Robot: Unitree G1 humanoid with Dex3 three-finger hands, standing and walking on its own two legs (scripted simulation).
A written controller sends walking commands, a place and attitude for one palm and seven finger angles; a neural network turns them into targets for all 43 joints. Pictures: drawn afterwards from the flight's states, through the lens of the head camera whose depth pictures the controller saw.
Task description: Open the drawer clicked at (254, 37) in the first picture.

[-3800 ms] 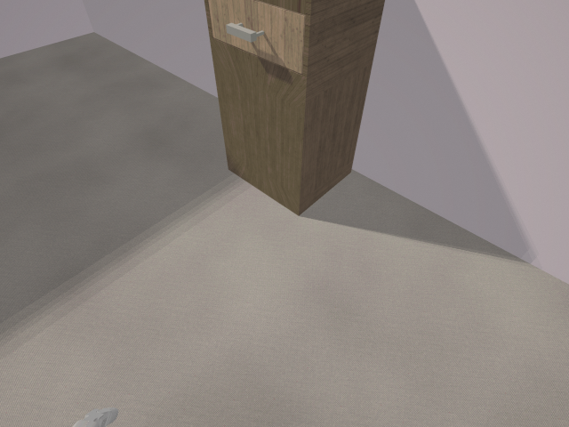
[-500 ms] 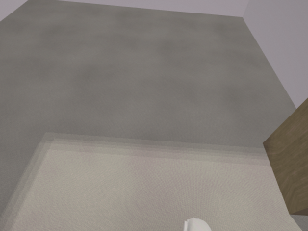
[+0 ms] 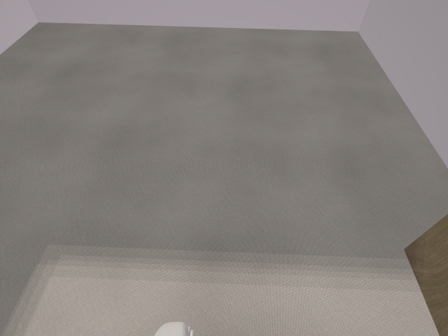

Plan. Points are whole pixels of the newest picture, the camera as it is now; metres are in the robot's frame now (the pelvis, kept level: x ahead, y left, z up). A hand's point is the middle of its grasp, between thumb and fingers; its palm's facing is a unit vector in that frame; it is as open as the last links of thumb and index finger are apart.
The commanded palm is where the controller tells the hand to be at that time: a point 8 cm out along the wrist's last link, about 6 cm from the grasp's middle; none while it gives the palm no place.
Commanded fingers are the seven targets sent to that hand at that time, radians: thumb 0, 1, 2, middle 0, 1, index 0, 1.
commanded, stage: walk to a spot facing it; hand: left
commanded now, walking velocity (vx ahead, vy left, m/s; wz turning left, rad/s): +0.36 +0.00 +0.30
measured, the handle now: out of the picture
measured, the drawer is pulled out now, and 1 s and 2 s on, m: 0.00 0.00 0.00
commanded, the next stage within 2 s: turn to face it in 0.18 s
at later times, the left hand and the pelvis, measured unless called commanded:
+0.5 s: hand (107, 321) +0.19 +0.26 -0.18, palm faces +0.07 -0.99 -0.15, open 7.3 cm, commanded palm none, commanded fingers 0.00 0.90 0.90 -0.20 -0.30 -0.20 -0.30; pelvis +0.20 +0.09 +0.00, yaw -1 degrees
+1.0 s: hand (146, 233) +0.38 +0.20 -0.16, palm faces -0.26 -0.93 -0.27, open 7.3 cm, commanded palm none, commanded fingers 0.00 0.90 0.90 -0.20 -0.30 -0.20 -0.30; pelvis +0.23 +0.04 +0.00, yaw -17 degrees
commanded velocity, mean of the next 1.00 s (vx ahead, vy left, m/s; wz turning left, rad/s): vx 0.07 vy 0.00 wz -0.39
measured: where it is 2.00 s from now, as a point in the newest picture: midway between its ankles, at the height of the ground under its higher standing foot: outside the picture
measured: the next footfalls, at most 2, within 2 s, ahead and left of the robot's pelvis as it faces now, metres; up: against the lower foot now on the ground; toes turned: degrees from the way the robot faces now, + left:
left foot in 0.28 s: +0.27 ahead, +0.16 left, +0.00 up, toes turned +12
right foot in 0.80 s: +0.29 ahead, -0.07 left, +0.00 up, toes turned -20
